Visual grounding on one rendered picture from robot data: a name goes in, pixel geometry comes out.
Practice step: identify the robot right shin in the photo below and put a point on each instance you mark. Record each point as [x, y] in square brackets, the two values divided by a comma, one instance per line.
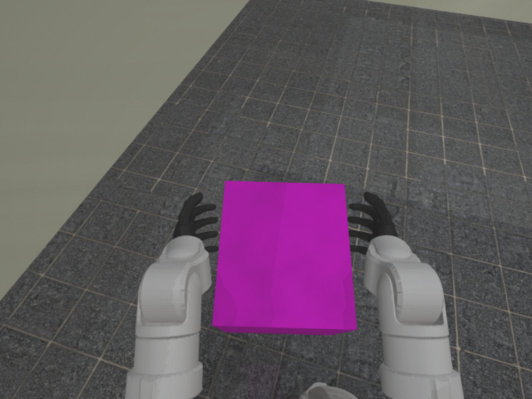
[316, 384]

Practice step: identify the carton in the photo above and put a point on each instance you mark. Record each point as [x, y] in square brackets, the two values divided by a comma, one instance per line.
[284, 262]

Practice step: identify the robot left forearm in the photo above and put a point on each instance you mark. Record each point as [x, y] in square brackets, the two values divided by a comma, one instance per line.
[168, 321]

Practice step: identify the robot left hand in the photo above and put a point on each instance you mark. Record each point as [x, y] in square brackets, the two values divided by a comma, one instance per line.
[186, 224]

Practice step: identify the robot right hand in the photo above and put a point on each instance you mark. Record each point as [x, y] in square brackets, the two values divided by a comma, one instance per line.
[380, 225]

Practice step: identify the robot right forearm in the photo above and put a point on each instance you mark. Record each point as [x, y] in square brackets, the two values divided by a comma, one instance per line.
[412, 318]

